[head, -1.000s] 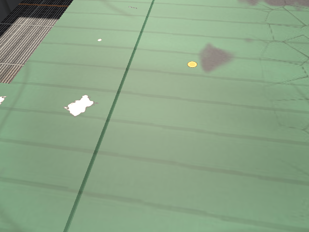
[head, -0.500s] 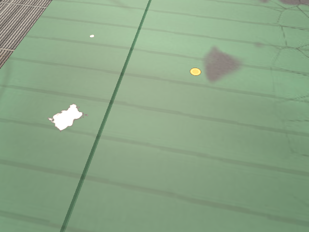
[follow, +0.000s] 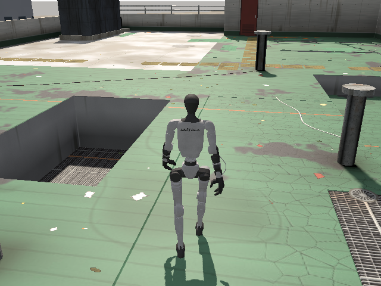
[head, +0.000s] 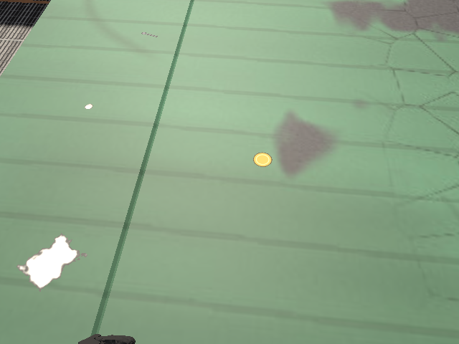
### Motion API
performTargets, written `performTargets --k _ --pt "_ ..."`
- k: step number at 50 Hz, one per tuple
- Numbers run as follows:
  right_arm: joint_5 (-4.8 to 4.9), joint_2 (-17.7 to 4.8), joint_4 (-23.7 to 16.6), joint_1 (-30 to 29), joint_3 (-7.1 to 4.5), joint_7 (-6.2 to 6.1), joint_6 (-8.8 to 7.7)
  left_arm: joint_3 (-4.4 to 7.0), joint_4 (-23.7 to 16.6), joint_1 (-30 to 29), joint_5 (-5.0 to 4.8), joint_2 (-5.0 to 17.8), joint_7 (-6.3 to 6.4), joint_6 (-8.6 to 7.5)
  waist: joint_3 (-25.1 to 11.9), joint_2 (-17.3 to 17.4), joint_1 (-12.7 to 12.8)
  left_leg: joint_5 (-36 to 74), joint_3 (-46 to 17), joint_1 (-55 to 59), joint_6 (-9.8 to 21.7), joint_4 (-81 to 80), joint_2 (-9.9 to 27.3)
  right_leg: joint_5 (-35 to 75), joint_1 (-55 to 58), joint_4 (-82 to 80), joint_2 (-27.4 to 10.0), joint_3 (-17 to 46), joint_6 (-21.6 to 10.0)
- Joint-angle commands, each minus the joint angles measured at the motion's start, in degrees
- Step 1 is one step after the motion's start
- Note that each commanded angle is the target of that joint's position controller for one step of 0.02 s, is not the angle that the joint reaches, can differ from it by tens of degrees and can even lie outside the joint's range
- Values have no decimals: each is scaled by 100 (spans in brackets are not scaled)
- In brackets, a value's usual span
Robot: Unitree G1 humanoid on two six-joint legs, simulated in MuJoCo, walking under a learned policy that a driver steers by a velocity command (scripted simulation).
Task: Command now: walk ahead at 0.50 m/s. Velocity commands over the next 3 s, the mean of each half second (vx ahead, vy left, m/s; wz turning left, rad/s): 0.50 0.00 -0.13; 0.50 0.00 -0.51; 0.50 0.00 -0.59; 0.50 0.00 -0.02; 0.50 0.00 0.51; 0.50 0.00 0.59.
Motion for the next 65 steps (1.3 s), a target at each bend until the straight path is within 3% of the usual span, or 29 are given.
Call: performTargets --k 1,2,3,4,5,7,11,14,21,23,25,26,27,28,29,30,31,33,38,44,48,51,53,54,55,56,58,61,65 --pt "251 -314 -472 365 -20 47 -65 549 520 2997 237 1691 183 -96 -2018 -839 1156 2466 185 -2986 96 4662 450 -603 4502 -379 -2040 2909 -1103" --pt "163 -648 -366 403 -144 44 -58 542 558 2817 33 1527 99 -9 -2212 -752 1065 -466 -413 -3917 130 5695 -94 -577 4555 -1154 -2463 4513 -1436" --pt "71 -807 -514 -121 -219 36 -42 488 485 2117 -109 1284 78 11 -1144 -372 761 27 -669 -4333 183 5794 330 -936 3660 -1304 -2192 3604 -1238" --pt "49 -724 -619 -469 -204 67 -73 396 409 1661 -120 889 50 -20 -557 -135 640 465 -638 -4293 187 5480 549 -763 2823 -1571 -1972 2932 -1075" --pt "44 -599 -626 -591 -207 85 -46 334 436 1489 -99 658 48 -62 -211 -90 467 685 -602 -4071 177 5117 730 -443 2233 -1779 -1684 2395 -847" --pt "-83 -382 -580 -447 -179 155 110 256 606 1553 -96 427 71 -141 -100 -253 212 880 -533 -3548 57 4692 851 102 1605 -1988 -1324 1716 -599" --pt "-94 -353 -816 -1043 -193 235 237 311 870 2081 -116 682 72 -260 31 -237 191 1465 -283 -4026 -137 4107 981 746 1636 -2235 -1148 1209 -629" --pt "-70 -370 -1140 -1926 -174 245 227 268 980 2415 -138 606 73 -234 212 -239 383 2079 -103 -4337 -293 3123 1021 1101 1779 -2281 -960 1068 -575" --pt "12 -404 -1616 -3089 -110 208 150 304 1114 2999 -74 778 156 -148 169 -365 743 2317 -35 -4154 -365 1595 696 1811 2632 -1743 -1079 1389 -593" --pt "35 -531 -1691 -3018 -142 189 83 349 1071 2879 -40 874 192 -119 117 -412 618 1940 -120 -3844 -269 1325 631 2103 2783 -1449 -1179 1551 -528" --pt "37 -710 -1499 -2198 -231 130 -14 402 992 2615 -45 982 190 -107 -218 -397 221 1578 -68 -2628 -116 863 398 2786 2601 -625 -1052 1521 -351" --pt "-31 -900 -1239 -1304 -321 66 -98 392 953 2539 -86 908 160 -114 -735 -97 -149 1768 -160 -1375 39 546 505 2602 2190 470 -719 1268 -229" --pt "-189 -1380 -1168 -324 -445 -23 -156 324 710 2509 -154 620 139 -136 -1620 519 -444 1046 -1512 72 317 436 1856 941 1202 2114 -314 975 -112" --pt "-223 -1838 -1235 -365 -555 -3 -78 250 567 3155 -344 100 164 -91 -2135 1758 -65 704 -3840 1138 893 -194 3164 -2581 -642 3676 523 511 50" --pt "-99 -1325 -1332 -778 -474 18 16 387 687 2982 -175 700 198 -1 -1667 885 55 171 -3875 533 870 -362 2937 -2333 -1004 4213 106 877 -21" --pt "-56 -849 -1408 -1236 -348 31 10 428 650 2597 -130 713 150 17 -883 419 182 264 -2938 -240 717 -464 2663 -1775 -1054 4166 -130 927 -17" --pt "-54 -648 -1406 -1437 -299 44 -26 410 604 2378 -117 537 105 26 -498 324 265 874 -2190 -837 592 -660 2394 -1416 -911 3971 -313 902 31" --pt "-17 -483 -1301 -1413 -254 -4 -97 437 562 2272 -2 454 8 160 -269 585 444 1630 -1265 -1370 378 -857 2018 -1168 -666 3743 -481 827 150" --pt "55 -571 -1091 -925 -295 -2 -267 419 213 1569 26 328 -138 358 -170 506 500 2681 -281 -1294 431 -1065 1964 -424 -1230 3520 -600 660 302" --pt "19 -704 -975 -615 -322 -8 -242 285 -309 294 16 262 -277 334 140 483 287 3167 616 -1151 384 -1115 1839 534 -1107 1632 -523 205 314" --pt "9 -875 -847 -268 -374 -58 -142 277 -556 -169 55 367 -313 326 216 473 166 3869 927 -462 331 -816 2048 58 -917 931 -370 -143 50" --pt "-6 -1103 -813 -248 -432 -96 -6 351 -511 219 86 509 -253 325 -101 639 387 6165 1227 -80 240 336 2077 -811 -147 667 132 -444 -269" --pt "23 -1218 -869 -311 -458 -72 120 508 -115 1567 112 739 -154 234 -883 438 961 6032 1382 -523 104 2441 1980 -781 1520 29 538 -396 -573" --pt "13 -1035 -1055 -311 -406 -52 126 684 81 2377 176 1254 -59 198 -1480 -136 1260 4002 1373 -1822 -95 4160 1809 -1424 2972 -243 -387 960 -875" --pt "80 -537 -1556 -378 -336 69 58 820 -89 2084 43 1890 -16 253 -1810 -1521 838 -598 888 -4425 -487 6253 463 -1504 4430 -1016 -1927 4275 -1718" --pt "22 -999 -1722 -1105 -402 97 -18 801 -136 2264 -43 1819 27 344 -1667 -422 1119 -301 -238 -5059 -454 6435 568 -895 4265 -1420 -1977 4411 -1699" --pt "105 -810 -1689 -1173 -337 100 -128 650 -49 1743 -104 1239 95 292 -509 174 636 604 -366 -4833 -374 5530 1065 505 2855 -1439 -1583 2945 -1324" --pt "-151 -744 -1632 -930 -338 111 151 532 -115 1411 -174 951 117 112 -465 115 213 681 -426 -3967 -522 4769 1176 1488 1950 -1565 -961 2151 -1072" --pt "-150 -667 -1902 -1538 -311 161 322 572 -21 1887 -184 1177 80 6 -267 -19 329 1293 -287 -4346 -701 3964 1112 1333 1773 -1791 -713 2042 -985"
Next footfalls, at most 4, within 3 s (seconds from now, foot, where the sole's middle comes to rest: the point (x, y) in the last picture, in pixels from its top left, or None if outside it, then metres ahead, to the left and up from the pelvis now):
0.52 left None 0.46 0.10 -0.76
1.06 right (284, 272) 0.65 -0.17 -0.76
1.62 left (289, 178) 1.01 -0.24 -0.76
2.12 right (369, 162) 1.06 -0.54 -0.76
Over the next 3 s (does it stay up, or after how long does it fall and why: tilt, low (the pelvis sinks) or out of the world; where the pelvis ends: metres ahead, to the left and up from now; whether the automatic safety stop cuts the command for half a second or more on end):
stays up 1.41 -0.50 0.02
